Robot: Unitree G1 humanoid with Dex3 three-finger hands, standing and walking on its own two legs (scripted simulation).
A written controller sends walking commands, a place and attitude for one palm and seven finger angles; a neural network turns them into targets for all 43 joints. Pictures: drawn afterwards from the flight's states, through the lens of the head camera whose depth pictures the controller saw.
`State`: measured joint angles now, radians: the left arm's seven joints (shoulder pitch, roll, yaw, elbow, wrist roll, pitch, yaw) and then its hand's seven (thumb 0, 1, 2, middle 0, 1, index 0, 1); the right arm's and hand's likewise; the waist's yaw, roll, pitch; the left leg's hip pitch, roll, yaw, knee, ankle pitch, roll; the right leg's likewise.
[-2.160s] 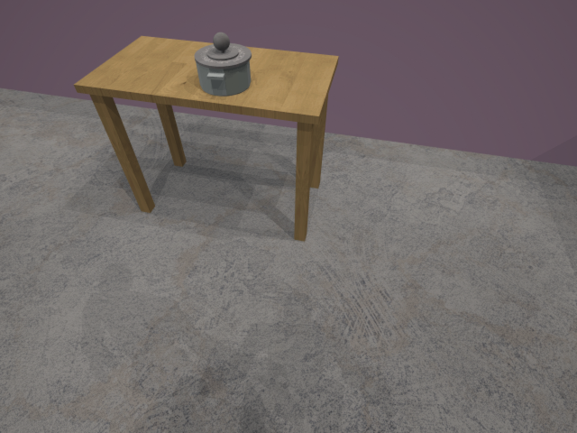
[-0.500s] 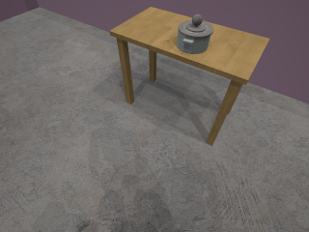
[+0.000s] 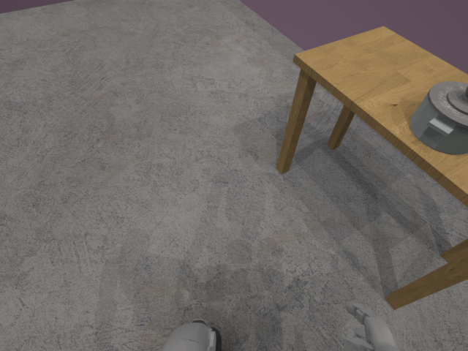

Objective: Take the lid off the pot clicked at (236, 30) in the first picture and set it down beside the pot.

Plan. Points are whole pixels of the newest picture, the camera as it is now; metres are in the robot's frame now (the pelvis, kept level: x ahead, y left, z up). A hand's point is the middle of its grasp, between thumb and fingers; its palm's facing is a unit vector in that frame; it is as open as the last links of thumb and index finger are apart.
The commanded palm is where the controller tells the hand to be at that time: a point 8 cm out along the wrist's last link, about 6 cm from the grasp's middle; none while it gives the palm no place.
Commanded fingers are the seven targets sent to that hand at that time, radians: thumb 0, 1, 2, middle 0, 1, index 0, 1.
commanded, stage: walk to a spot facing it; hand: left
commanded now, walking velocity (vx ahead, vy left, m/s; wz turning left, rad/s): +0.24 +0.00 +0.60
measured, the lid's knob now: out of the picture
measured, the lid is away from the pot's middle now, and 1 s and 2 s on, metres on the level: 0.00 0.00 0.00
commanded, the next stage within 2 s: turn to face it in 0.06 s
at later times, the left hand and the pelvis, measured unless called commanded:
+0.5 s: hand (173, 275) +0.26 +0.17 -0.16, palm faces +0.02 -0.98 -0.17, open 7.4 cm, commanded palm none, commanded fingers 0.00 0.90 0.90 -0.20 -0.30 -0.20 -0.30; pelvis +0.18 -0.01 +0.00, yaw +0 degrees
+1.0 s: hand (158, 245) +0.33 +0.22 -0.16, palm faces -0.16 -0.96 -0.22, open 7.4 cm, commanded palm none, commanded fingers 0.00 0.90 0.90 -0.20 -0.30 -0.20 -0.30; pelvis +0.22 +0.03 +0.01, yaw -16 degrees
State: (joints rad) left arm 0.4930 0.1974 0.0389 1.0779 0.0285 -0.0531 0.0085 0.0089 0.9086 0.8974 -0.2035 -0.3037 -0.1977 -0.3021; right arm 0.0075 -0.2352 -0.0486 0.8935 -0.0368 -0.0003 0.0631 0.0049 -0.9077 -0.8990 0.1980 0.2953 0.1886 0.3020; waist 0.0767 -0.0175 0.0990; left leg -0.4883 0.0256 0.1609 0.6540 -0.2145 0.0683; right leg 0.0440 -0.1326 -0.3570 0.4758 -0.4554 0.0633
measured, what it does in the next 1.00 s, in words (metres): walks ahead, turning right: left foot, then right foot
